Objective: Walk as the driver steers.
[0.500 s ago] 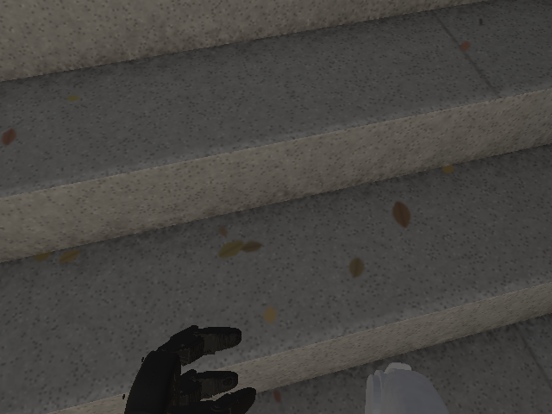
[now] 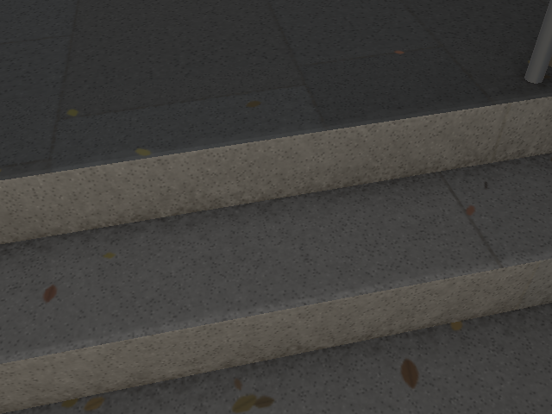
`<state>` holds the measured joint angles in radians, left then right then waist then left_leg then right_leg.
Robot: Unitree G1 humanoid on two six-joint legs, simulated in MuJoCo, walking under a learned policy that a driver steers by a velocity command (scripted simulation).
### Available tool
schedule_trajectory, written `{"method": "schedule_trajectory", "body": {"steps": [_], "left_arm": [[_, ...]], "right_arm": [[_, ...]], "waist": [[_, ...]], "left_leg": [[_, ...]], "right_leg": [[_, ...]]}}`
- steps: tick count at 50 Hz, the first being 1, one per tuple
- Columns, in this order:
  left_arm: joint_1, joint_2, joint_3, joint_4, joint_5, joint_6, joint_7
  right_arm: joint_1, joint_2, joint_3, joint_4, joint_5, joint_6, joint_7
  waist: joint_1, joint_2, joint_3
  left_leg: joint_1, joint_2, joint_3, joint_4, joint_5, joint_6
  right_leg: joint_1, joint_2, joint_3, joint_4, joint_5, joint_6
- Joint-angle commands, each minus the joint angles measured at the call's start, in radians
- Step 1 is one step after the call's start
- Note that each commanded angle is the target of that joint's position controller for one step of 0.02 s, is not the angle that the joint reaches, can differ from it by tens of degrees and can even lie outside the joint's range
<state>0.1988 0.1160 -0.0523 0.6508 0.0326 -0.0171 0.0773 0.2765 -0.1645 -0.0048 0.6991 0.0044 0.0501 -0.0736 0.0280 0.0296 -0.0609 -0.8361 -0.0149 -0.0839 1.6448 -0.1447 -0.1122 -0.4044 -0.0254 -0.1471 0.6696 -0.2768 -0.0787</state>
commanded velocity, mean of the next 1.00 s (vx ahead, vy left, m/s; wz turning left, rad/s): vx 0.34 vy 0.00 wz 0.38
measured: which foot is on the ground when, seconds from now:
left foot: up 0.00-0.18, down 0.20-0.70, up 0.72-1.00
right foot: down 0.00-0.20, up 0.22-0.68, down 0.70-1.00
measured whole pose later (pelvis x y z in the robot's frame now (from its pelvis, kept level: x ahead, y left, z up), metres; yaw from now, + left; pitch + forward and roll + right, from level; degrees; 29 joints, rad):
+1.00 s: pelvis +0.43 +0.04 +0.19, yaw +25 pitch +2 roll +1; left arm 0.56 0.11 -0.03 1.08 0.05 -0.05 -0.04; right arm 0.04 -0.09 0.07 0.64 0.01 -0.06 0.04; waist 0.02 0.04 -0.10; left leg -1.22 -0.05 -0.15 2.04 0.08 0.14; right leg -0.31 -0.03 -0.15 0.61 -0.33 -0.06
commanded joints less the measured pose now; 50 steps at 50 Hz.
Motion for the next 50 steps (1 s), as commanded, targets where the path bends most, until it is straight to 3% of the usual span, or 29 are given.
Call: {"method": "schedule_trajectory", "body": {"steps": [1,3,5,9,10,11,12,14,16,19,22,26,27,28,29,30,31,32,33,34,35,36,37,38,40,42,44,48,50], "left_arm": [[-0.014,0.191,0.075,-0.094,-0.020,-0.003,0.032],[-0.016,0.209,0.094,-0.102,-0.024,0.002,0.034],[-0.098,0.210,0.099,-0.107,-0.027,0.003,0.008],[-0.049,0.196,0.107,-0.019,-0.062,0.019,-0.043],[-0.087,0.174,0.106,-0.018,-0.058,0.017,-0.056],[-0.140,0.088,0.080,-0.052,-0.043,0.000,-0.077],[-0.188,0.121,0.088,-0.084,-0.052,-0.027,-0.086],[-0.207,0.150,0.095,-0.062,-0.069,-0.062,-0.110],[-0.161,0.143,0.092,-0.026,-0.033,-0.068,-0.101],[-0.075,0.109,0.087,0.028,-0.033,-0.070,-0.106],[-0.247,0.004,0.032,-0.051,-0.033,-0.091,-0.114],[-0.292,-0.026,-0.020,-0.153,-0.052,-0.114,-0.123],[-0.320,-0.022,-0.032,-0.190,-0.050,-0.116,-0.119],[-0.373,-0.037,-0.055,-0.254,-0.036,-0.117,-0.115],[-0.437,-0.028,-0.060,-0.289,-0.023,-0.112,-0.105],[-0.470,-0.049,-0.076,-0.334,0.014,-0.109,-0.104],[-0.423,-0.017,-0.057,-0.323,0.010,-0.109,-0.099],[-0.253,0.051,-0.013,-0.270,-0.014,-0.111,-0.083],[-0.036,0.155,0.049,-0.220,-0.055,-0.108,-0.064],[0.152,0.278,0.101,-0.162,-0.048,-0.083,-0.057],[0.288,0.362,0.130,-0.098,-0.026,-0.068,-0.062],[0.373,0.445,0.135,0.020,0.019,-0.054,-0.077],[0.380,0.337,0.117,0.031,0.044,-0.035,-0.053],[0.301,0.230,0.093,0.068,0.008,-0.024,-0.052],[0.188,0.048,0.060,0.200,0.007,-0.040,-0.080],[0.124,-0.042,0.037,0.271,0.017,-0.055,-0.096],[0.166,-0.026,0.034,0.319,-0.004,-0.066,-0.121],[0.124,0.009,0.014,0.307,0.018,-0.058,-0.126],[0.225,0.048,0.008,0.336,0.022,-0.068,-0.115]], "right_arm": [[-0.119,-0.057,-0.017,-0.131,-0.007,-0.015,0.006],[-0.134,-0.043,-0.004,-0.141,-0.014,-0.015,0.027],[-0.016,-0.048,-0.007,-0.101,-0.009,-0.003,0.044],[0.094,-0.121,-0.052,-0.025,0.007,-0.008,0.082],[0.176,-0.150,-0.067,0.001,0.004,-0.023,0.088],[0.235,-0.252,-0.087,-0.018,-0.010,-0.040,0.086],[0.266,-0.287,-0.097,-0.065,-0.018,-0.074,0.093],[0.178,-0.217,-0.078,-0.066,-0.013,-0.089,0.072],[0.118,-0.162,-0.059,-0.080,-0.012,-0.079,0.060],[0.158,-0.114,-0.035,-0.040,-0.029,-0.073,0.058],[0.340,-0.087,-0.028,0.059,-0.027,-0.071,0.061],[0.391,-0.082,-0.021,0.127,-0.013,-0.063,0.043],[0.345,-0.082,-0.019,0.125,-0.010,-0.060,0.038],[0.282,-0.091,-0.018,0.121,0.017,-0.051,0.037],[0.271,-0.084,-0.014,0.140,0.013,-0.050,0.026],[0.226,-0.131,-0.030,0.133,0.026,-0.046,0.019],[0.144,-0.159,-0.039,0.116,0.046,-0.053,0.021],[0.205,-0.197,-0.044,0.157,0.039,-0.066,0.028],[0.218,-0.261,-0.056,0.185,0.022,-0.084,0.038],[0.169,-0.339,-0.075,0.211,0.006,-0.090,0.041],[0.123,-0.320,-0.080,0.197,0.008,-0.102,0.039],[0.205,-0.065,-0.035,0.156,-0.005,-0.123,0.064],[0.236,-0.016,-0.026,0.171,-0.026,-0.164,0.118],[0.096,0.012,-0.022,0.095,-0.005,-0.174,0.153],[-0.115,0.049,0.017,-0.022,-0.001,-0.157,0.162],[-0.051,0.056,0.033,-0.015,0.012,-0.134,0.155],[-0.010,0.103,0.064,-0.022,0.010,-0.134,0.145],[-0.116,0.066,0.078,-0.049,0.008,-0.103,0.125],[-0.166,0.088,0.083,-0.048,-0.002,-0.093,0.092]], "waist": [[0.025,-0.107,0.000],[0.039,-0.133,-0.022],[-0.013,-0.160,-0.035],[-0.040,-0.097,0.039],[-0.076,-0.007,0.055],[-0.084,0.229,0.057],[-0.143,0.240,0.023],[-0.097,0.100,0.126],[-0.061,0.034,0.123],[-0.049,0.064,0.075],[-0.131,0.092,0.145],[-0.127,0.092,0.182],[-0.110,0.073,0.206],[-0.073,0.067,0.220],[-0.088,0.084,0.215],[-0.057,0.099,0.170],[-0.003,0.135,0.089],[0.063,0.205,-0.089],[0.173,0.277,-0.214],[0.274,0.314,-0.243],[0.289,0.200,-0.255],[0.123,-0.541,-0.289],[0.130,-0.540,-0.374],[0.084,-0.357,-0.215],[-0.023,-0.090,0.051],[-0.103,-0.060,0.073],[-0.122,-0.034,0.089],[-0.128,-0.018,0.115],[-0.078,-0.066,0.090]], "left_leg": [[-0.086,0.070,0.030,-0.245,-0.063,-0.012],[0.062,0.100,0.075,-0.472,-0.148,0.003],[0.320,0.094,0.123,-0.608,-0.217,0.047],[0.545,-0.023,0.250,-1.100,-0.238,0.188],[0.690,0.025,0.098,-1.167,-0.234,0.236],[0.830,0.250,-0.325,-1.255,-0.240,0.351],[0.847,0.358,-0.724,-1.437,-0.564,0.500],[0.796,0.356,-0.673,-1.469,-0.654,0.471],[0.710,0.276,-0.498,-1.418,-0.533,0.418],[0.611,0.197,-0.333,-1.364,-0.376,0.407],[0.791,0.237,-0.393,-1.355,-0.246,0.434],[0.988,0.306,-0.425,-1.343,-0.191,0.379],[0.912,0.291,-0.390,-1.367,-0.206,0.351],[0.731,0.230,-0.310,-1.434,-0.266,0.315],[0.566,0.225,-0.293,-1.561,-0.268,0.328],[0.328,0.227,-0.247,-1.743,-0.170,0.337],[0.214,0.188,-0.142,-1.787,0.015,0.313],[0.311,0.164,-0.086,-1.675,0.621,0.308],[0.481,0.171,-0.044,-1.462,1.238,0.277],[0.682,0.189,-0.055,-1.218,1.557,0.238],[0.679,0.193,-0.116,-0.945,1.365,0.218],[0.422,-0.057,-0.126,-0.559,0.188,0.206],[0.243,-0.182,-0.317,-0.029,-0.004,0.195],[0.102,-0.149,-0.275,0.200,0.034,0.209],[-0.004,-0.052,-0.162,0.283,0.115,0.276],[-0.038,-0.043,-0.169,0.434,0.134,0.306],[-0.209,-0.044,-0.173,0.515,0.166,0.334],[-0.346,-0.025,-0.065,0.373,0.257,0.246],[-0.440,-0.028,0.005,0.509,0.270,0.200]], "right_leg": [[0.192,-0.275,0.278,-0.305,-0.034,-0.145],[0.173,-0.296,0.244,-0.330,-0.035,-0.152],[0.062,-0.302,0.179,-0.318,0.051,-0.165],[0.031,-0.227,0.088,-0.203,-0.276,-0.099],[-0.131,-0.174,0.023,0.034,-0.285,-0.048],[-0.453,-0.060,-0.046,0.474,-0.330,0.050],[-0.609,0.031,0.169,0.622,-0.284,0.082],[-0.725,-0.030,0.240,0.786,-0.097,0.099],[-0.690,-0.032,0.207,0.850,0.017,0.119],[-0.649,0.004,0.126,1.107,0.115,0.124],[-1.023,-0.013,0.116,1.415,-0.007,0.109],[-1.410,-0.079,0.192,1.672,-0.191,0.101],[-1.394,-0.099,0.191,1.600,-0.180,0.104],[-1.263,-0.129,0.160,1.351,-0.110,0.102],[-1.100,-0.124,0.079,1.242,-0.023,0.108],[-0.695,-0.144,0.026,1.029,0.045,0.075],[-0.304,-0.113,-0.035,0.838,0.053,0.052],[0.036,0.004,-0.101,0.826,0.043,0.046],[0.218,0.068,-0.072,0.754,-0.083,0.029],[0.221,0.069,0.026,0.563,-0.183,0.007],[0.299,0.005,0.269,0.316,-0.177,-0.029],[0.458,-0.223,0.817,-0.159,-0.109,-0.143],[0.461,-0.346,1.332,-0.470,-0.357,-0.212],[0.336,-0.334,1.272,-0.495,-0.529,-0.159],[-0.007,-0.279,0.825,-0.322,-0.504,-0.092],[-0.105,-0.234,0.586,-0.258,-0.307,-0.062],[-0.047,-0.220,0.429,-0.288,-0.123,-0.040],[-0.153,-0.154,0.144,-0.339,-0.032,-0.021],[-0.088,-0.180,0.179,-0.364,-0.025,-0.076]]}}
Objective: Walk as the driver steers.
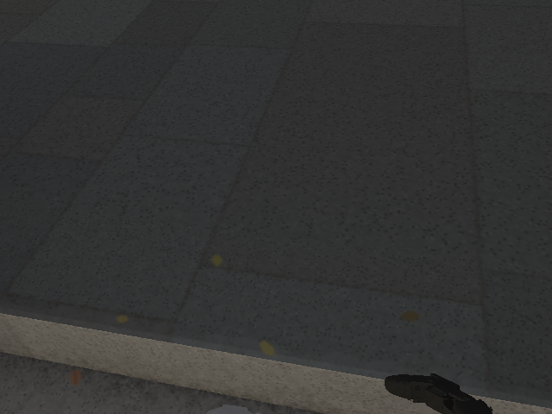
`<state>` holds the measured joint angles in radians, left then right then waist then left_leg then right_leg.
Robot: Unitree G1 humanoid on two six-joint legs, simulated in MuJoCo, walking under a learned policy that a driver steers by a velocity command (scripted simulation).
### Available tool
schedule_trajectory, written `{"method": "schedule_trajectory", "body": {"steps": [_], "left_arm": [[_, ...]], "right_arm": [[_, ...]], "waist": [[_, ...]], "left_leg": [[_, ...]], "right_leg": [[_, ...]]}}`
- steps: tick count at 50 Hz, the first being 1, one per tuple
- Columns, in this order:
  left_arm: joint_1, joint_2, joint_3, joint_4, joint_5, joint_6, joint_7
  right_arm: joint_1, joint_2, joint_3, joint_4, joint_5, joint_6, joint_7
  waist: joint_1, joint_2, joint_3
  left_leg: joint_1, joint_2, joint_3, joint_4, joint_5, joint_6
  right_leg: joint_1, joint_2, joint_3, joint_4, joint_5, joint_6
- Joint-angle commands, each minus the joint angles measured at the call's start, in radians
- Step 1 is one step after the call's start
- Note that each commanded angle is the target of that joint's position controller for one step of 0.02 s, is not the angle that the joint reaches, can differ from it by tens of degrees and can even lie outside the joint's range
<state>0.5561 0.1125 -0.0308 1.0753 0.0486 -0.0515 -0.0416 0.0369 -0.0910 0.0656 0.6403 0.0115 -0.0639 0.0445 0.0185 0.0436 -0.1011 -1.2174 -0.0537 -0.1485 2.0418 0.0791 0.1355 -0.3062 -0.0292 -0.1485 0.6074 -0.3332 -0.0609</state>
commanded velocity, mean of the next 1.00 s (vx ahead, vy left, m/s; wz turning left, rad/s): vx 0.49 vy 0.00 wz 0.02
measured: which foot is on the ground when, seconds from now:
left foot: up 0.00-0.26, down 0.28-0.86, up 0.88-1.00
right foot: down 0.00-0.30, up 0.32-0.80, down 0.82-1.00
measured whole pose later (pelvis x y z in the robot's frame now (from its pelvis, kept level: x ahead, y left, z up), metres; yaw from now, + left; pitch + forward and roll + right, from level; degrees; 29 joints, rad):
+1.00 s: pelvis +0.57 -0.05 +0.31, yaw -1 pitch +2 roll -1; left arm 0.25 0.20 0.00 0.97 0.05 -0.06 -0.05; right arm 0.32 -0.18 0.00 0.92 0.01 -0.08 0.04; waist -0.01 0.01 -0.11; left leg -0.69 -0.05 -0.17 1.79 -0.06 0.19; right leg -0.56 0.01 -0.19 0.94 -0.43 -0.11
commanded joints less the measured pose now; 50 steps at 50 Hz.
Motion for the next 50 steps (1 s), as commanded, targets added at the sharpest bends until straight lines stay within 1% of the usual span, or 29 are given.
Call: {"method": "schedule_trajectory", "body": {"steps": [1,3,6,8,10,11,12,14,15,16,17,18,20,23,25,26,28,31,35,37,39,41,42,43,44,45,46,47,50], "left_arm": [[-0.078,0.072,-0.009,-0.064,-0.005,-0.036,0.009],[0.076,0.076,-0.006,-0.007,-0.012,-0.020,0.023],[0.181,0.037,-0.014,-0.002,-0.034,0.002,0.061],[0.176,0.066,-0.008,-0.009,-0.038,0.012,0.088],[0.199,0.075,0.006,0.026,-0.070,0.018,0.104],[0.133,0.088,-0.001,0.033,-0.069,-0.001,0.088],[0.208,0.127,0.000,0.069,-0.053,-0.014,0.077],[0.118,0.280,0.036,0.053,-0.033,-0.020,0.072],[-0.008,0.297,0.051,0.008,-0.019,-0.024,0.079],[0.055,0.168,0.041,-0.017,-0.028,-0.050,0.056],[-0.036,0.102,0.034,-0.016,-0.026,-0.081,0.017],[-0.099,0.069,0.053,-0.061,-0.044,-0.098,-0.028],[-0.395,-0.025,0.015,-0.283,-0.053,-0.084,-0.041],[-0.262,-0.099,-0.039,-0.294,-0.064,-0.065,-0.040],[-0.213,-0.074,-0.052,-0.286,-0.086,-0.033,-0.024],[-0.249,-0.060,-0.059,-0.307,-0.075,-0.021,-0.017],[-0.332,-0.100,-0.076,-0.322,-0.066,0.001,0.008],[-0.559,-0.084,-0.101,-0.434,-0.060,-0.014,0.017],[-0.806,-0.079,-0.127,-0.544,-0.052,-0.022,0.016],[-0.869,-0.080,-0.119,-0.542,-0.054,-0.024,-0.010],[-0.803,-0.039,-0.089,-0.517,-0.062,-0.039,-0.031],[-0.523,0.093,-0.019,-0.454,-0.062,-0.037,-0.027],[-0.301,0.170,0.013,-0.374,-0.041,-0.026,-0.028],[-0.165,0.274,0.061,-0.321,-0.021,0.008,-0.002],[-0.114,0.303,0.074,-0.278,-0.012,0.035,0.026],[-0.153,0.204,0.041,-0.237,-0.001,0.031,0.031],[-0.257,0.058,0.003,-0.212,-0.002,0.013,0.010],[-0.329,-0.008,-0.005,-0.185,0.002,-0.012,-0.013],[-0.348,-0.082,-0.018,-0.093,0.001,-0.046,-0.030]], "right_arm": [[0.007,0.048,0.027,-0.014,-0.009,0.022,-0.031],[-0.112,0.102,0.053,-0.062,0.005,0.013,-0.035],[-0.334,0.093,0.081,-0.158,0.030,-0.019,-0.001],[-0.378,0.077,0.096,-0.185,0.016,-0.016,0.021],[-0.474,0.082,0.105,-0.227,0.010,-0.012,0.030],[-0.439,0.073,0.094,-0.223,0.012,-0.025,0.034],[-0.353,0.044,0.072,-0.206,0.006,-0.036,0.026],[-0.045,-0.126,-0.013,-0.118,0.006,-0.023,0.018],[0.153,-0.208,-0.048,-0.042,-0.014,-0.011,0.021],[0.333,-0.267,-0.084,0.040,-0.055,0.011,0.010],[0.446,-0.344,-0.114,0.117,-0.059,0.048,-0.026],[0.393,-0.233,-0.084,0.157,-0.073,0.047,-0.038],[0.280,-0.011,-0.027,0.280,-0.032,0.027,-0.010],[0.253,0.089,-0.014,0.353,-0.056,0.005,0.025],[0.194,0.060,-0.011,0.342,-0.068,0.007,0.025],[0.174,0.028,-0.008,0.340,-0.072,0.001,0.024],[0.298,-0.016,0.003,0.403,-0.080,-0.007,0.017],[0.419,-0.043,0.002,0.436,-0.037,0.005,0.000],[0.610,-0.114,-0.021,0.472,-0.017,0.015,-0.067],[0.619,-0.116,-0.033,0.475,0.015,0.024,-0.076],[0.651,-0.144,-0.031,0.478,-0.008,0.018,-0.058],[0.602,-0.226,-0.050,0.470,-0.037,0.000,-0.056],[0.541,-0.222,-0.059,0.432,-0.034,-0.021,-0.049],[0.537,-0.165,-0.060,0.412,-0.015,-0.048,-0.032],[0.473,-0.098,-0.056,0.408,-0.025,-0.064,-0.003],[0.405,-0.049,-0.068,0.367,-0.009,-0.069,0.032],[0.250,-0.018,-0.054,0.248,0.002,-0.060,0.038],[0.167,-0.017,-0.048,0.178,-0.005,-0.051,0.019],[0.318,-0.007,-0.033,0.170,0.006,-0.014,-0.015]], "waist": [[-0.044,-0.087,0.145],[0.034,-0.128,0.164],[0.108,-0.122,0.170],[0.111,-0.109,0.142],[0.119,-0.090,0.119],[0.042,-0.161,0.082],[-0.001,-0.244,-0.067],[-0.203,-0.445,-0.173],[-0.292,-0.446,-0.232],[-0.248,-0.097,-0.388],[-0.252,0.184,-0.414],[-0.196,0.122,-0.333],[-0.068,0.003,0.042],[0.078,-0.096,0.095],[0.137,-0.062,0.140],[0.144,-0.023,0.143],[0.095,0.061,0.144],[0.024,0.015,0.187],[-0.072,0.067,0.096],[-0.078,0.044,0.078],[-0.015,0.113,0.022],[0.139,0.288,-0.129],[0.194,0.175,-0.263],[0.207,-0.114,-0.366],[0.212,-0.345,-0.371],[0.135,-0.246,-0.245],[0.058,-0.157,-0.060],[0.006,-0.029,0.060],[-0.119,-0.038,0.105]], "left_leg": [[-0.138,0.029,0.078,0.109,0.023,-0.051],[-0.436,0.062,0.068,0.200,-0.083,-0.045],[-0.482,0.135,0.180,-0.034,-0.094,-0.082],[-0.313,0.188,0.326,-0.224,-0.075,-0.108],[-0.014,0.201,0.382,-0.529,-0.245,-0.085],[0.299,0.139,0.433,-0.706,-0.295,-0.042],[0.558,0.024,0.492,-0.679,-0.362,-0.005],[0.681,-0.030,0.357,-0.943,-0.516,0.050],[0.875,0.034,0.160,-1.002,-0.482,0.095],[1.263,0.236,-0.333,-1.215,-0.649,0.231],[1.365,0.390,-0.790,-1.722,-0.667,0.284],[1.216,0.424,-0.831,-1.784,-0.699,0.227],[0.889,0.363,-0.426,-1.668,-0.586,0.093],[0.836,0.238,0.009,-1.603,-0.264,-0.046],[0.727,0.213,0.151,-1.651,-0.279,-0.059],[0.636,0.183,0.226,-1.674,-0.256,-0.069],[0.679,0.233,0.145,-1.710,-0.214,-0.013],[0.781,0.229,0.135,-1.756,-0.289,-0.051],[1.022,0.321,0.006,-1.969,-0.158,0.029],[1.161,0.339,0.087,-2.002,0.083,0.045],[1.169,0.308,0.194,-1.873,0.819,0.039],[1.301,0.331,0.181,-1.632,1.415,0.044],[1.075,0.264,0.182,-1.394,1.354,0.025],[0.818,0.115,0.126,-1.120,0.871,-0.009],[0.581,-0.047,0.043,-0.610,-0.129,-0.044],[0.471,-0.057,-0.133,-0.213,-0.214,-0.035],[0.354,-0.014,-0.084,-0.115,-0.208,0.010],[0.353,0.021,-0.058,-0.123,-0.162,0.055],[0.321,0.023,-0.108,-0.094,-0.154,0.102]], "right_leg": [[-0.124,-0.179,0.185,-0.305,0.037,-0.083],[0.140,-0.221,0.269,-0.299,0.054,-0.068],[0.196,-0.228,0.310,-0.393,0.015,-0.062],[0.147,-0.246,0.300,-0.535,0.122,-0.102],[0.174,-0.262,0.239,-0.688,0.389,-0.103],[0.108,-0.220,0.141,-0.642,0.885,-0.085],[0.183,-0.216,0.078,-0.488,1.561,-0.098],[0.490,-0.249,0.111,-0.217,2.047,-0.122],[0.389,-0.243,0.130,-0.011,2.020,-0.123],[-0.026,-0.117,0.179,0.297,1.686,-0.103],[-0.207,0.092,0.288,0.738,0.336,-0.076],[-0.366,0.132,0.485,1.242,0.230,-0.063],[-0.684,0.091,0.400,1.590,0.197,-0.133],[-0.823,0.079,0.436,1.625,0.288,-0.186],[-0.880,0.053,0.390,1.511,0.300,-0.130],[-0.848,0.057,0.335,1.449,0.382,-0.102],[-1.013,0.073,0.262,1.759,0.379,-0.072],[-1.142,0.027,0.239,1.503,0.351,-0.057],[-1.060,-0.109,0.045,1.204,0.175,-0.001],[-0.898,-0.115,-0.017,0.941,0.039,-0.028],[-0.540,0.012,-0.137,0.754,-0.146,-0.085],[-0.269,0.050,0.024,0.595,-0.157,-0.150],[0.057,-0.061,0.324,0.481,-0.106,-0.224],[0.309,-0.166,0.744,0.076,-0.386,-0.315],[0.386,-0.296,1.151,-0.332,-0.511,-0.378],[0.213,-0.310,1.162,-0.366,-0.435,-0.282],[-0.012,-0.290,0.929,-0.277,-0.405,-0.196],[-0.181,-0.262,0.697,-0.204,-0.270,-0.141],[-0.214,-0.163,0.372,-0.193,0.067,-0.056]]}}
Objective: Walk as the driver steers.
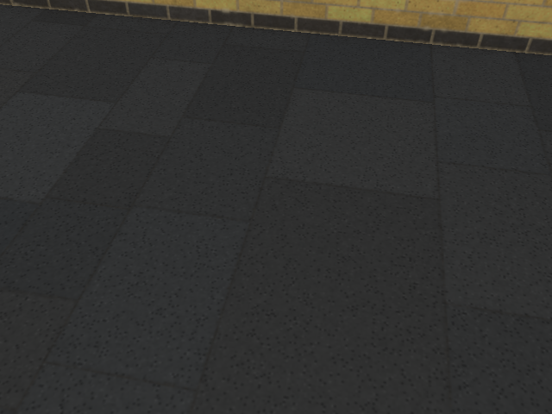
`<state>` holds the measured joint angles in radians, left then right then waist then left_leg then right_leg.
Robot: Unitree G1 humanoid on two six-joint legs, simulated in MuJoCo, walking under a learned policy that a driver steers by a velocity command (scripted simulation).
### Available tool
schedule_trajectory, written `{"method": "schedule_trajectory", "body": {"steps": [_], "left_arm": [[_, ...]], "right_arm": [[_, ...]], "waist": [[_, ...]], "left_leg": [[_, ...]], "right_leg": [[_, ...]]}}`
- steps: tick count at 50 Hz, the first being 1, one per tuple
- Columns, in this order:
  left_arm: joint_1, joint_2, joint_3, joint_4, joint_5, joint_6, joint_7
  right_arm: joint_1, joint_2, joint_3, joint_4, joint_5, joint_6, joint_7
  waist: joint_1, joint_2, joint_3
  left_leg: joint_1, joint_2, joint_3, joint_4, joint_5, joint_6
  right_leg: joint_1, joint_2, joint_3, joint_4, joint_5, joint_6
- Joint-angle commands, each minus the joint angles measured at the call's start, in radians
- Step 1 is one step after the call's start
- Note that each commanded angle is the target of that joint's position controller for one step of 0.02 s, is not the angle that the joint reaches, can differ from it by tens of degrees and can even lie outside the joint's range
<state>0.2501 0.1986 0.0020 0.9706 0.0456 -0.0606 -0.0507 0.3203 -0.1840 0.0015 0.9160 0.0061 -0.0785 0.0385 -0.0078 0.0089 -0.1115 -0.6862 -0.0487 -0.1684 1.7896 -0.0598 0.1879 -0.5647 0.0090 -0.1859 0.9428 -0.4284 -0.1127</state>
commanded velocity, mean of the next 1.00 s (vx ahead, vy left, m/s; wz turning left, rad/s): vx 0.10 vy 0.00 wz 0.00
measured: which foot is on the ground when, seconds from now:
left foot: up 0.00-0.34, down 0.36-1.00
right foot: down 0.00-0.40, up 0.42-0.62, down 0.64-1.00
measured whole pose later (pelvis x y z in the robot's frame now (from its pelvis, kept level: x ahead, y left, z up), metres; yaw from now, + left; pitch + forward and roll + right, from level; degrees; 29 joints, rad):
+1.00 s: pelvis +0.22 -0.01 +0.06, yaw -1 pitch +0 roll +0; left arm 0.30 0.15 0.02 1.09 0.01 -0.03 0.04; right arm 0.18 -0.18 -0.03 1.03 0.00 -0.01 -0.03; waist 0.01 0.01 0.02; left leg -0.30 0.01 0.03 0.48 -0.19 0.01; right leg -0.18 -0.02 0.00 0.49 -0.31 0.01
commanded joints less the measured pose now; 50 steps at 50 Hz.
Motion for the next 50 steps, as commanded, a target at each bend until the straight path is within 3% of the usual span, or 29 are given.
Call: {"method": "schedule_trajectory", "body": {"steps": [1,2,3,4,5,7,8,10,11,14,16,17,18,19,20,21,22,24,25,27,29,31,32,33,34,37,43,50], "left_arm": [[-0.057,-0.138,-0.044,0.010,-0.006,-0.042,-0.028],[-0.071,-0.120,-0.045,0.008,-0.008,-0.043,-0.028],[-0.071,-0.088,-0.042,-0.006,-0.007,-0.038,-0.017],[-0.049,-0.068,-0.040,-0.003,-0.011,-0.037,-0.002],[-0.021,-0.060,-0.046,0.001,-0.005,-0.045,0.011],[0.026,0.005,-0.037,0.012,-0.014,-0.053,0.043],[0.060,0.034,-0.032,0.017,-0.027,-0.053,0.058],[0.147,0.073,-0.019,0.033,-0.039,-0.046,0.078],[0.173,0.087,-0.010,0.037,-0.040,-0.035,0.080],[0.194,0.078,0.006,0.043,-0.043,-0.011,0.077],[0.152,0.079,0.016,0.029,-0.048,-0.006,0.074],[0.134,0.083,0.020,0.022,-0.053,-0.007,0.071],[0.140,0.090,0.022,0.019,-0.046,-0.016,0.065],[0.143,0.079,0.020,0.003,-0.026,-0.031,0.060],[0.247,-0.021,-0.007,0.026,-0.016,-0.039,0.056],[0.218,0.001,-0.004,0.044,-0.028,-0.030,0.059],[0.144,0.029,0.006,0.018,-0.045,-0.016,0.058],[0.072,0.041,0.019,-0.002,-0.042,0.019,0.070],[0.085,0.035,0.023,0.002,-0.034,0.034,0.079],[0.103,0.013,0.020,0.014,-0.031,0.048,0.099],[0.143,0.005,0.019,0.048,-0.031,0.054,0.107],[0.126,0.043,0.025,0.053,-0.021,0.065,0.108],[0.104,0.060,0.028,0.040,-0.016,0.067,0.108],[0.093,0.091,0.036,0.039,-0.025,0.068,0.110],[0.082,0.089,0.041,0.046,-0.034,0.062,0.109],[0.058,0.061,0.040,0.062,-0.035,0.038,0.104],[0.066,0.051,0.038,0.081,-0.038,0.019,0.097],[0.109,0.048,0.033,0.101,-0.039,0.023,0.095]], "right_arm": [[0.072,0.091,0.038,-0.097,0.014,0.011,-0.020],[0.078,0.074,0.035,-0.094,0.018,0.019,-0.030],[0.032,0.051,0.034,-0.112,0.019,0.025,-0.043],[-0.033,0.027,0.033,-0.137,0.001,0.025,-0.049],[-0.071,0.004,0.024,-0.144,-0.013,0.018,-0.047],[-0.098,-0.009,0.014,-0.141,-0.009,0.010,-0.044],[-0.149,-0.014,0.011,-0.147,-0.012,0.016,-0.042],[-0.271,0.001,0.012,-0.160,-0.002,0.029,-0.033],[-0.299,0.000,0.007,-0.165,0.005,0.035,-0.028],[-0.323,-0.022,-0.006,-0.158,0.005,0.039,-0.018],[-0.285,-0.050,-0.017,-0.140,-0.002,0.026,-0.018],[-0.236,-0.067,-0.026,-0.115,-0.010,0.017,-0.021],[-0.177,-0.106,-0.041,-0.088,-0.026,0.012,-0.034],[-0.100,-0.167,-0.056,-0.071,-0.044,0.011,-0.047],[-0.034,-0.164,-0.056,-0.054,-0.048,0.023,-0.056],[-0.003,-0.065,-0.034,-0.048,-0.037,0.032,-0.060],[-0.052,-0.029,-0.015,-0.053,-0.037,0.033,-0.060],[-0.191,-0.044,-0.011,-0.082,-0.035,0.022,-0.059],[-0.236,-0.057,-0.012,-0.088,-0.032,0.018,-0.060],[-0.258,-0.089,-0.021,-0.084,-0.028,0.030,-0.064],[-0.241,-0.099,-0.026,-0.071,-0.019,0.042,-0.070],[-0.177,-0.101,-0.031,-0.035,0.001,0.045,-0.068],[-0.166,-0.102,-0.033,-0.021,0.001,0.045,-0.067],[-0.161,-0.107,-0.039,-0.014,-0.002,0.048,-0.069],[-0.163,-0.101,-0.040,-0.006,-0.009,0.050,-0.075],[-0.150,-0.081,-0.043,0.015,-0.011,0.048,-0.080],[-0.135,-0.063,-0.045,0.050,-0.012,0.051,-0.072],[-0.128,-0.073,-0.048,0.080,-0.005,0.060,-0.070]], "waist": [[-0.117,-0.003,0.128],[-0.135,-0.009,0.137],[-0.122,-0.007,0.145],[-0.100,-0.019,0.140],[-0.086,-0.050,0.096],[-0.075,-0.110,0.022],[-0.046,-0.092,0.006],[0.023,-0.069,0.023],[0.037,-0.084,0.038],[0.054,-0.137,0.073],[0.031,-0.149,0.077],[0.006,-0.119,0.065],[-0.004,-0.104,0.016],[-0.008,-0.031,-0.064],[0.017,0.123,-0.198],[-0.033,0.172,-0.229],[-0.028,0.200,-0.165],[0.023,0.061,-0.061],[0.055,0.046,-0.032],[0.072,0.077,0.008],[0.078,0.084,0.005],[0.060,0.081,0.042],[0.051,0.085,0.090],[0.032,0.052,0.133],[0.031,0.002,0.149],[0.014,-0.050,0.126],[0.001,-0.052,0.110],[0.009,-0.021,0.097]], "left_leg": [[-0.225,0.019,-0.086,0.087,0.003,0.039],[-0.238,0.021,-0.071,-0.007,0.008,0.022],[-0.202,0.025,-0.023,-0.208,0.038,-0.017],[-0.158,0.022,0.033,-0.348,0.090,-0.050],[-0.099,0.028,0.087,-0.436,0.139,-0.075],[-0.032,0.076,0.154,-0.635,0.193,-0.113],[0.010,0.083,0.183,-0.737,0.211,-0.127],[0.010,0.089,0.216,-0.924,0.163,-0.145],[0.005,0.094,0.213,-0.995,0.130,-0.148],[0.033,0.094,0.202,-1.136,0.022,-0.142],[0.119,0.081,0.203,-1.266,-0.009,-0.113],[0.204,0.063,0.213,-1.391,0.084,-0.091],[0.364,0.067,0.197,-1.396,0.227,-0.073],[0.600,0.159,0.107,-1.294,0.595,-0.031],[0.897,0.301,-0.045,-1.224,0.754,0.125],[0.849,0.394,-0.174,-1.330,0.633,0.212],[0.746,0.401,-0.204,-1.413,0.491,0.209],[0.509,0.353,-0.123,-1.472,0.236,0.123],[0.413,0.316,-0.073,-1.498,0.151,0.079],[0.331,0.252,-0.008,-1.521,0.009,0.032],[0.307,0.220,0.020,-1.516,-0.162,0.008],[0.256,0.198,0.014,-1.548,-0.428,-0.049],[0.228,0.185,0.018,-1.555,-0.502,-0.081],[0.240,0.151,0.048,-1.557,-0.490,-0.102],[0.300,0.129,0.079,-1.530,-0.434,-0.112],[0.406,0.102,0.125,-1.437,-0.265,-0.109],[0.497,0.086,0.161,-1.364,-0.076,-0.107],[0.526,0.093,0.165,-1.341,0.056,-0.114]], "right_leg": [[0.047,-0.185,0.314,-0.533,0.287,0.017],[0.043,-0.160,0.242,-0.562,0.335,0.026],[0.034,-0.131,0.155,-0.604,0.405,0.029],[0.029,-0.102,0.105,-0.634,0.493,0.024],[0.054,-0.094,0.080,-0.666,0.662,0.017],[0.190,-0.093,0.064,-0.684,0.864,0.021],[0.244,-0.096,0.065,-0.688,0.933,0.040],[0.389,-0.143,0.110,-0.688,0.962,0.050],[0.451,-0.166,0.125,-0.673,0.969,0.052],[0.570,-0.222,0.162,-0.627,0.955,0.010],[0.597,-0.229,0.189,-0.564,0.993,-0.020],[0.598,-0.206,0.192,-0.508,1.004,-0.018],[0.546,-0.168,0.191,-0.455,0.985,-0.011],[0.396,-0.119,0.173,-0.362,0.815,0.007],[0.150,-0.050,0.157,-0.203,0.462,0.079],[0.127,0.011,0.159,-0.039,0.076,0.113],[0.087,0.007,0.204,0.080,-0.164,0.133],[0.111,-0.045,0.260,0.105,-0.172,0.147],[0.167,-0.068,0.266,0.024,-0.131,0.152],[0.247,-0.056,0.226,-0.190,-0.051,0.156],[0.343,-0.036,0.184,-0.366,0.125,0.141],[0.391,-0.050,0.194,-0.443,0.239,0.112],[0.374,-0.076,0.213,-0.475,0.211,0.095],[0.310,-0.070,0.199,-0.472,0.126,0.083],[0.246,-0.057,0.195,-0.485,0.088,0.082],[0.221,-0.069,0.214,-0.542,0.113,0.080],[0.228,-0.075,0.230,-0.573,0.181,0.068],[0.296,-0.063,0.215,-0.557,0.327,0.070]]}}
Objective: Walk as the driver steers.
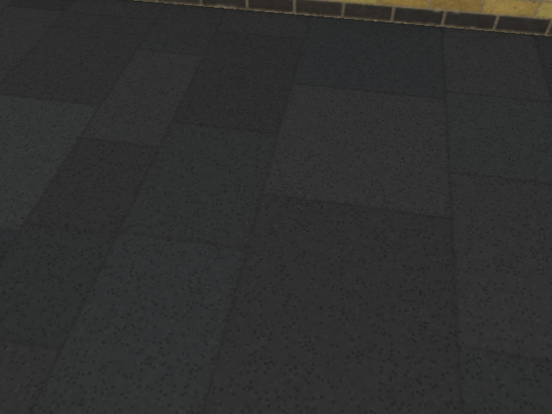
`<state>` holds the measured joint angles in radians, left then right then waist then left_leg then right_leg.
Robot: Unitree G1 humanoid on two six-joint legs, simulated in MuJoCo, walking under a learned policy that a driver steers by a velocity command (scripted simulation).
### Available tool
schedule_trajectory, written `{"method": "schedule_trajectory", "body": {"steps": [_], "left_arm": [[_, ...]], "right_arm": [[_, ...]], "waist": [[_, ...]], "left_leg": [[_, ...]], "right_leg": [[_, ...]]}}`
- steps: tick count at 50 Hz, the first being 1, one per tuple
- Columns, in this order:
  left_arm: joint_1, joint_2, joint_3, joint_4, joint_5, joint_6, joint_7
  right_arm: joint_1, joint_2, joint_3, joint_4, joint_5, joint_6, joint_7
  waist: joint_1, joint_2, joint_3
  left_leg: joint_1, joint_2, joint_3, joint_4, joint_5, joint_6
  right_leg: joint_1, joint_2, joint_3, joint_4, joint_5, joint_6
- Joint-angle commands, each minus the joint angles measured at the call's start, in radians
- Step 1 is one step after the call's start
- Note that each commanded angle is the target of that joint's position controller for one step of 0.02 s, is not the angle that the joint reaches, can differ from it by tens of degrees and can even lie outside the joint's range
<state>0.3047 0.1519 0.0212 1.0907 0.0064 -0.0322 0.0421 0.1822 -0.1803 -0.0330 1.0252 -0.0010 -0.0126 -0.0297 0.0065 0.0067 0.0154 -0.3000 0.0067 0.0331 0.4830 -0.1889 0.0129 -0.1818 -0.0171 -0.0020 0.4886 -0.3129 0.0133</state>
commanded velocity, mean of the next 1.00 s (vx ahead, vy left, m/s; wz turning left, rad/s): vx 0.18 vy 0.00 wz -0.04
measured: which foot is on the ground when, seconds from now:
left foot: down 0.00-1.00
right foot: down 0.00-0.70, up 0.72-1.00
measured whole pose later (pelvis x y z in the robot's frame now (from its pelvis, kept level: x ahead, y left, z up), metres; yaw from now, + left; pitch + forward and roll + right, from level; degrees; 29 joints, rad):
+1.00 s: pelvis +0.17 +0.02 +0.00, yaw -4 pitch +2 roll +1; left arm 0.11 0.23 0.05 0.91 -0.03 -0.08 -0.03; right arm 0.47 -0.15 -0.01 1.08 -0.02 -0.10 -0.01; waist -0.05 -0.04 -0.03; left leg 0.08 -0.04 0.13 0.18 -0.30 0.03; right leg -0.75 -0.11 0.00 0.91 -0.03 -0.05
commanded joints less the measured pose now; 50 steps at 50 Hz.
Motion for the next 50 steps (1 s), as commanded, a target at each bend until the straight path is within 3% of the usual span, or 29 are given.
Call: {"method": "schedule_trajectory", "body": {"steps": [1,21,23,25,27,28,29,30,31,33,34,35,36,37,38,40,41,42,45,48,50], "left_arm": [[0.060,0.091,0.011,-0.018,0.002,-0.003,0.003],[0.068,0.076,0.007,-0.008,0.000,0.008,0.009],[0.099,0.081,0.012,0.007,-0.008,0.013,0.013],[0.087,0.110,0.022,-0.016,-0.017,0.010,0.017],[0.135,0.146,0.035,-0.018,-0.025,-0.007,0.013],[0.169,0.175,0.045,-0.012,-0.030,-0.015,0.009],[0.163,0.200,0.056,-0.017,-0.032,-0.023,0.006],[0.142,0.193,0.056,-0.027,-0.030,-0.029,0.004],[0.111,0.184,0.053,-0.039,-0.030,-0.037,-0.001],[0.031,0.164,0.044,-0.067,-0.041,-0.037,-0.016],[0.000,0.164,0.040,-0.084,-0.040,-0.041,-0.020],[-0.043,0.136,0.030,-0.111,-0.033,-0.052,-0.025],[-0.023,0.066,0.013,-0.142,-0.031,-0.072,-0.024],[-0.059,0.104,0.021,-0.156,-0.041,-0.088,-0.029],[-0.071,0.108,0.020,-0.161,-0.057,-0.098,-0.040],[-0.072,0.125,0.029,-0.154,-0.045,-0.103,-0.047],[-0.072,0.142,0.040,-0.153,-0.043,-0.095,-0.049],[-0.064,0.133,0.042,-0.149,-0.047,-0.085,-0.054],[-0.137,0.091,0.033,-0.180,-0.046,-0.060,-0.066],[-0.274,0.077,0.017,-0.249,-0.039,-0.054,-0.073],[-0.353,0.073,0.009,-0.284,-0.035,-0.052,-0.080]], "right_arm": [[0.014,-0.081,-0.015,-0.025,0.005,-0.002,-0.003],[0.026,-0.078,-0.017,0.037,0.004,0.008,-0.014],[0.053,-0.082,-0.023,0.057,0.012,0.011,-0.015],[0.036,-0.092,-0.030,0.049,0.016,0.004,-0.016],[-0.015,-0.066,-0.025,0.026,0.016,-0.020,-0.006],[-0.043,-0.046,-0.020,0.012,0.016,-0.035,0.003],[-0.051,-0.032,-0.016,-0.001,0.017,-0.049,0.015],[-0.049,-0.040,-0.016,-0.004,0.021,-0.060,0.023],[-0.022,-0.036,-0.015,-0.003,0.029,-0.070,0.029],[0.109,-0.040,-0.022,0.042,0.037,-0.081,0.030],[0.210,-0.073,-0.039,0.079,0.029,-0.081,0.027],[0.358,-0.155,-0.065,0.105,0.019,-0.083,0.021],[0.486,-0.256,-0.086,0.114,0.025,-0.089,0.028],[0.415,-0.164,-0.053,0.099,0.008,-0.105,0.029],[0.318,-0.121,-0.037,0.064,0.003,-0.112,0.031],[0.219,-0.090,-0.018,0.026,0.005,-0.111,0.044],[0.218,-0.063,-0.006,0.026,-0.002,-0.105,0.044],[0.242,-0.052,-0.001,0.032,-0.006,-0.098,0.040],[0.295,-0.086,0.000,0.035,-0.020,-0.090,0.021],[0.264,-0.135,-0.006,0.004,-0.027,-0.095,0.009],[0.289,-0.157,-0.012,0.001,-0.012,-0.100,0.002]], "waist": [[-0.006,-0.010,-0.026],[-0.007,-0.009,0.023],[-0.005,-0.018,0.011],[0.002,-0.034,0.091],[0.031,-0.086,0.135],[0.046,-0.148,0.136],[0.042,-0.199,0.146],[0.029,-0.182,0.158],[0.003,-0.176,0.170],[-0.076,-0.134,0.163],[-0.116,-0.088,0.128],[-0.170,0.091,0.060],[-0.181,0.349,-0.025],[-0.134,0.200,0.006],[-0.091,0.118,0.061],[-0.039,0.031,0.083],[-0.026,0.037,0.081],[-0.023,0.058,0.079],[-0.030,0.048,0.100],[-0.041,0.043,0.120],[-0.064,0.048,0.129]], "left_leg": [[0.142,0.038,-0.038,-0.034,0.191,0.059],[0.128,0.042,-0.048,-0.068,0.117,0.042],[0.113,0.004,-0.011,-0.040,-0.182,0.050],[-0.008,0.000,-0.018,-0.016,-0.423,0.069],[-0.127,-0.002,-0.010,0.067,-0.378,0.069],[-0.188,-0.017,0.028,0.162,-0.282,0.059],[-0.218,-0.001,0.027,0.255,-0.206,0.062],[-0.223,0.025,0.008,0.300,-0.207,0.073],[-0.198,0.037,0.003,0.281,-0.224,0.084],[0.052,-0.003,0.052,0.060,-0.203,0.094],[0.222,-0.019,0.029,0.003,-0.133,0.092],[0.382,0.133,-0.218,-0.114,-0.169,0.136],[0.540,0.342,-0.652,-0.289,-0.244,0.272],[0.473,0.394,-0.752,-0.320,-0.302,0.291],[0.407,0.377,-0.637,-0.314,-0.277,0.265],[0.330,0.289,-0.399,-0.344,-0.154,0.208],[0.305,0.253,-0.299,-0.352,-0.066,0.177],[0.297,0.227,-0.224,-0.353,0.016,0.157],[0.275,0.221,-0.110,-0.368,0.165,0.153],[0.195,0.206,-0.010,-0.404,0.208,0.139],[0.212,0.218,0.030,-0.433,0.233,0.137]], "right_leg": [[-0.085,-0.037,0.031,-0.104,0.221,-0.055],[-0.063,-0.019,0.010,-0.141,0.153,-0.052],[-0.070,0.000,-0.001,-0.135,-0.115,-0.078],[-0.124,-0.033,0.057,-0.148,-0.382,-0.123],[-0.089,-0.125,0.192,-0.206,-0.472,-0.178],[-0.034,-0.204,0.302,-0.270,-0.506,-0.217],[-0.021,-0.281,0.397,-0.318,-0.507,-0.254],[-0.042,-0.310,0.422,-0.330,-0.473,-0.266],[-0.065,-0.308,0.403,-0.314,-0.418,-0.258],[-0.176,-0.210,0.249,-0.229,-0.287,-0.192],[-0.246,-0.140,0.165,-0.109,-0.097,-0.158],[-0.356,-0.037,0.025,0.233,0.092,-0.101],[-0.572,0.074,-0.044,0.549,-0.101,-0.052],[-0.651,0.024,0.081,0.764,-0.170,-0.069],[-0.691,-0.022,0.109,0.857,-0.088,-0.094],[-0.674,-0.096,0.082,0.802,0.066,-0.110],[-0.641,-0.112,0.071,0.766,0.108,-0.107],[-0.625,-0.117,0.057,0.745,0.127,-0.102],[-0.684,-0.118,0.040,0.661,0.181,-0.071],[-0.620,-0.097,0.009,0.407,0.306,-0.060],[-0.577,-0.083,-0.034,0.294,0.354,-0.071]]}}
